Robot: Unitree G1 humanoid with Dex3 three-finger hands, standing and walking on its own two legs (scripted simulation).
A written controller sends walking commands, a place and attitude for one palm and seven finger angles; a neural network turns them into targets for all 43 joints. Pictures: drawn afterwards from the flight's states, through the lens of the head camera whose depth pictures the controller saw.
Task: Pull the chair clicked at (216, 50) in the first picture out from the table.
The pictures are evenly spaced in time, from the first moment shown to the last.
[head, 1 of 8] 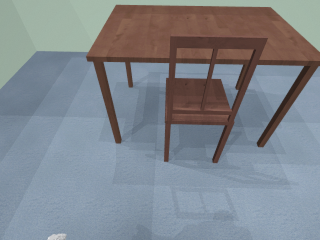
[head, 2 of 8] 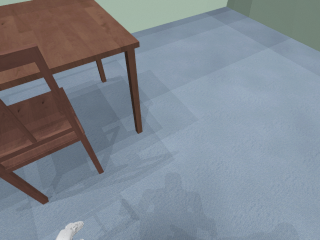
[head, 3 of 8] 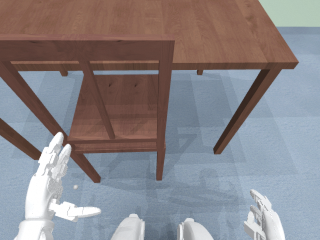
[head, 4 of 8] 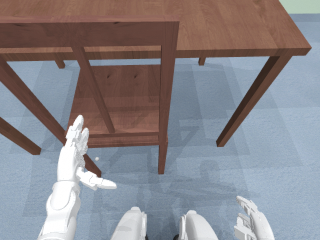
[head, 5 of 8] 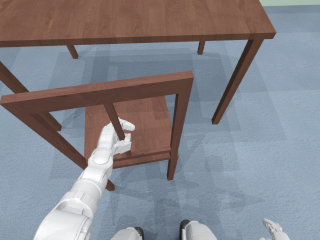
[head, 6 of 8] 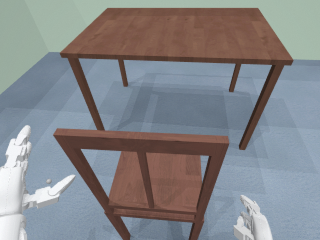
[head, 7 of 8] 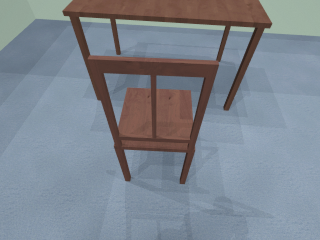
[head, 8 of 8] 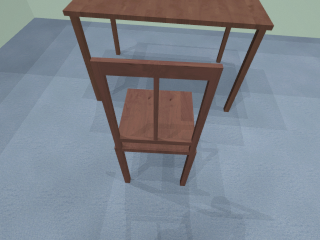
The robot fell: no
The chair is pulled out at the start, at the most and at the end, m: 0.00 0.54 0.54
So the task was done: yes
